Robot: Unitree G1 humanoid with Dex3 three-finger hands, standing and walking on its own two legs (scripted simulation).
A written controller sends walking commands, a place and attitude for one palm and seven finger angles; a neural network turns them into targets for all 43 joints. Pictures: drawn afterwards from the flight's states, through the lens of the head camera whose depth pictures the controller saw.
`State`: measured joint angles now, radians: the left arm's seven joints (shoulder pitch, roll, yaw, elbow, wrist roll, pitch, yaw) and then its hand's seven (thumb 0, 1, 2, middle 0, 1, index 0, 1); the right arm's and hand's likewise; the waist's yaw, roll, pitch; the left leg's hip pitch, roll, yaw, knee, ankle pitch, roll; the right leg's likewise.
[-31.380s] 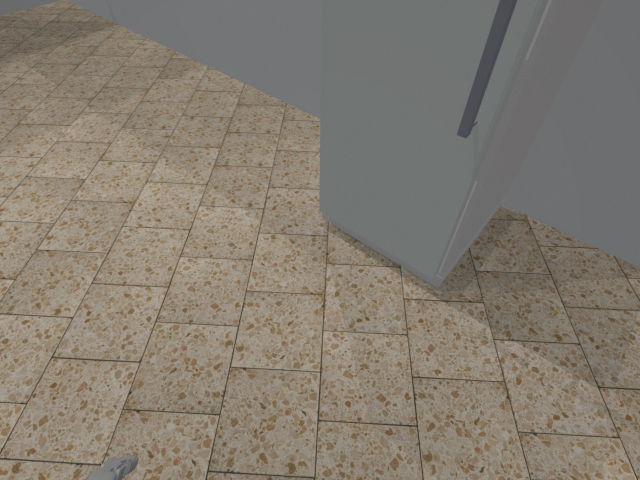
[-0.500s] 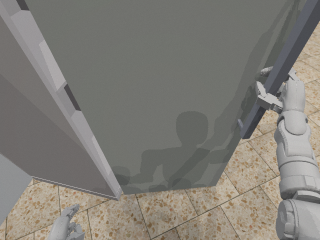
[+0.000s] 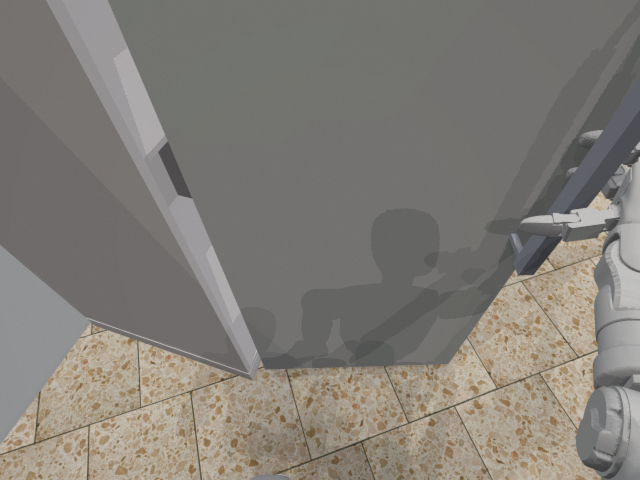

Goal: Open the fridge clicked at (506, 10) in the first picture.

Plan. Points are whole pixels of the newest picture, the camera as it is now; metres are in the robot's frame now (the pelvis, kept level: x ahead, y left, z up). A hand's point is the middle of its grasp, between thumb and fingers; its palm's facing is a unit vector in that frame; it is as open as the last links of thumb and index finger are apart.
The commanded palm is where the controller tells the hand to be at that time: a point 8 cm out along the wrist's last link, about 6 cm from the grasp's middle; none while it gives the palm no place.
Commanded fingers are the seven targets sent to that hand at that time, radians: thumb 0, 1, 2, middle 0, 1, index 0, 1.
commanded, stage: loosen the grip on the handle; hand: right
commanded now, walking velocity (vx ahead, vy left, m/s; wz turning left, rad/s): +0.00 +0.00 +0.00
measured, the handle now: (587, 154) +0.49 -0.24 +0.16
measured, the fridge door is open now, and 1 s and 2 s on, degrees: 70 70 70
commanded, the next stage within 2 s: slip the hand off the handle in 0.10 s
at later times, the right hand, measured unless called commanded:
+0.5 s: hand (631, 192) +0.45 -0.29 +0.14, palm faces +0.31 +0.93 -0.18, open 14.7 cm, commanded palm +0.42 -0.33 +0.14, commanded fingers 0.00 0.55 -0.20 0.25 1.15 0.25 1.15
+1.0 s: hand out of the picture +0.42 -0.33 +0.13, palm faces +0.27 +0.95 -0.17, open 14.7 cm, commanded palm +0.37 -0.36 +0.14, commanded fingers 0.00 0.55 -0.20 0.25 1.15 0.25 1.15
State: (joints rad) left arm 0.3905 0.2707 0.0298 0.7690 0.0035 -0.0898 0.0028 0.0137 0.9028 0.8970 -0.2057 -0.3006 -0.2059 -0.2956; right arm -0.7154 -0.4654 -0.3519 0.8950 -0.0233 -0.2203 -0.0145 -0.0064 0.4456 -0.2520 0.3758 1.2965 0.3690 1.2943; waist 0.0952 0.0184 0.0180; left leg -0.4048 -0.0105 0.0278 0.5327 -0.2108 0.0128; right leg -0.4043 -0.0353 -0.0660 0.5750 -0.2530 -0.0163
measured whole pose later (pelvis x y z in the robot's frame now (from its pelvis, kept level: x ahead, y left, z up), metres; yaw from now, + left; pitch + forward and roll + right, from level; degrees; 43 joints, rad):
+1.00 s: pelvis +0.04 -0.01 -0.01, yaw +0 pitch +7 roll +2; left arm 0.37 0.29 0.02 0.70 -0.04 -0.03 0.06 0.01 0.90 0.90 -0.20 -0.30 -0.21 -0.30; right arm -0.44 -0.57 -0.51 0.68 0.15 -0.18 0.26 -0.02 0.55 -0.20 0.26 1.15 0.25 1.15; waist 0.05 -0.03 -0.04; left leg -0.43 -0.01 0.03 0.60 -0.30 0.00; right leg -0.44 -0.04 -0.06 0.66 -0.36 -0.02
